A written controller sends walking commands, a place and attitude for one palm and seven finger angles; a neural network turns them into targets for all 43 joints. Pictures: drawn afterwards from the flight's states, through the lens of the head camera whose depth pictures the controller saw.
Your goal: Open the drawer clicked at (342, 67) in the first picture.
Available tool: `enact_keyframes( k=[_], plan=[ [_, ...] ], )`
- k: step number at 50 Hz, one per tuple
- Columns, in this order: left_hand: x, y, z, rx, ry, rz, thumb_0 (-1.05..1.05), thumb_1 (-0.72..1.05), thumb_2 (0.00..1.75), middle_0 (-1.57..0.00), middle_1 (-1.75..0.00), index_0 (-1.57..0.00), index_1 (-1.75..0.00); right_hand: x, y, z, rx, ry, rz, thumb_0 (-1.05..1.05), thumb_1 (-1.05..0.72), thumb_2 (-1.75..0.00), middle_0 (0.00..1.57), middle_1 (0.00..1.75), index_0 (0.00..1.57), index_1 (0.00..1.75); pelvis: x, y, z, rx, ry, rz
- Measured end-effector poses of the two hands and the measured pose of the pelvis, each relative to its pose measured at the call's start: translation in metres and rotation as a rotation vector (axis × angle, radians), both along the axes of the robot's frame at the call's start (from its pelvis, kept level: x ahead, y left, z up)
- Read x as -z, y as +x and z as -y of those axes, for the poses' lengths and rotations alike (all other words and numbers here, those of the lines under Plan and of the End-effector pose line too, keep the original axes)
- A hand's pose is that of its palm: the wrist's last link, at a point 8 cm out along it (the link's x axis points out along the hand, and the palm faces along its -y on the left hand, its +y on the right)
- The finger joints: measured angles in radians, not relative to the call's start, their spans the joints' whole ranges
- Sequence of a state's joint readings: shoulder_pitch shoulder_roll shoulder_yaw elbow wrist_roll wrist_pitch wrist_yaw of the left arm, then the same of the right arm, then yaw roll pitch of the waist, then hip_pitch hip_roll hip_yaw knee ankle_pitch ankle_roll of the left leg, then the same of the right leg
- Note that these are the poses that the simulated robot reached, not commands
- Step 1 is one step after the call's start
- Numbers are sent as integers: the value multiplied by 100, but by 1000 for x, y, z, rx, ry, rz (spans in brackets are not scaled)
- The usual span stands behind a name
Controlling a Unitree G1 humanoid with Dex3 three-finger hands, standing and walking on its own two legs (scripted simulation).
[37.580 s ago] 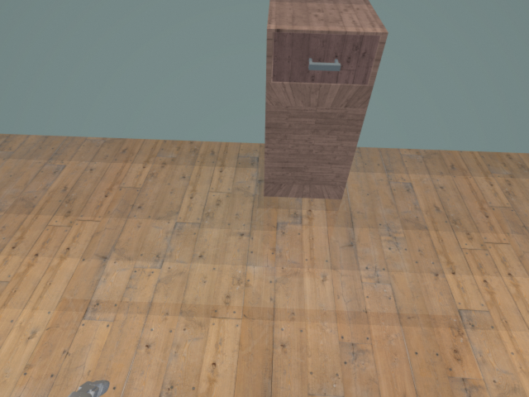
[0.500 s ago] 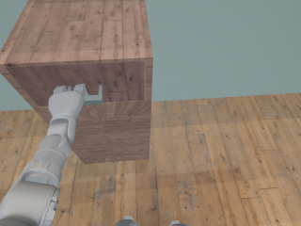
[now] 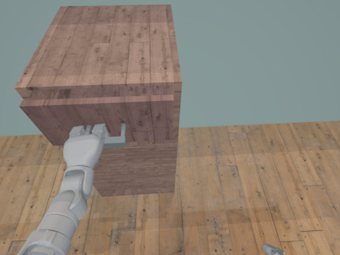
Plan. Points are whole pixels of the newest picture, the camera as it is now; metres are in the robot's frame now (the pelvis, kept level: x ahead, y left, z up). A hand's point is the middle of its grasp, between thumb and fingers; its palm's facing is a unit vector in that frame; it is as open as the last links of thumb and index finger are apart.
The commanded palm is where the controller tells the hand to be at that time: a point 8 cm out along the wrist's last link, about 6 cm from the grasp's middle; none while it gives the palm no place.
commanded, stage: pull the drawer open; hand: left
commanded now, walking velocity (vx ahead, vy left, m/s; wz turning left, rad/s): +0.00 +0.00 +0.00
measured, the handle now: (105, 135) +0.41 +0.19 +0.01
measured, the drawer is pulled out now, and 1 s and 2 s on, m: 0.05 0.17 0.27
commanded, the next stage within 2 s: none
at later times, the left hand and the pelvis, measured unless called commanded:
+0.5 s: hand (89, 181) +0.29 +0.21 -0.01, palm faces +0.00 -0.11 -0.99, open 5.3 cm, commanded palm +0.26 +0.20 +0.04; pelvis -0.01 -0.01 +0.00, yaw +1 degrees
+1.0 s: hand (85, 205) +0.24 +0.21 -0.01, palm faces +0.01 -0.12 -0.99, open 5.3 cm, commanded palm +0.20 +0.20 +0.04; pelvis -0.01 -0.02 +0.00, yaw +1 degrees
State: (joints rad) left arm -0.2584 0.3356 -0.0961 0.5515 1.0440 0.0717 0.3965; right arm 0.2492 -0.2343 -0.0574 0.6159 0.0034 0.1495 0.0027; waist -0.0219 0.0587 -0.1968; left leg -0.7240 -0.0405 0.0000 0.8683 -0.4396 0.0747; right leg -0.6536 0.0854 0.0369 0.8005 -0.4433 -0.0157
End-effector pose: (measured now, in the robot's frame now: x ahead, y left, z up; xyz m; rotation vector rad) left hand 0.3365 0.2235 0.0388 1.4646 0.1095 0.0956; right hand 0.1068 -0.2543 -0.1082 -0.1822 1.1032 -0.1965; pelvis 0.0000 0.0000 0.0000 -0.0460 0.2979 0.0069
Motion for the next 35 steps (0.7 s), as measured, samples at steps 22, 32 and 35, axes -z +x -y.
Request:
enact_keyframes(
  k=[22,32,35],
  plan=[
    [-1,-56,6,-45,-6,-4,-1,80,81,-37,-135,-38,-135,-4,30,-13,-82,40,101,0,-90,-90,20,30,21,30,0,-5,5,-10,10,47],
    [-1,-80,10,-61,-3,2,0,79,81,-37,-135,-38,-135,-5,36,-8,-103,39,129,1,-90,-90,20,30,20,30,1,-10,11,-14,17,64],
    [-1,-88,11,-65,-5,0,0,79,81,-37,-135,-39,-135,-6,39,-7,-108,41,147,1,-90,-90,20,30,20,30,1,-10,13,-12,19,69]
  ],
)
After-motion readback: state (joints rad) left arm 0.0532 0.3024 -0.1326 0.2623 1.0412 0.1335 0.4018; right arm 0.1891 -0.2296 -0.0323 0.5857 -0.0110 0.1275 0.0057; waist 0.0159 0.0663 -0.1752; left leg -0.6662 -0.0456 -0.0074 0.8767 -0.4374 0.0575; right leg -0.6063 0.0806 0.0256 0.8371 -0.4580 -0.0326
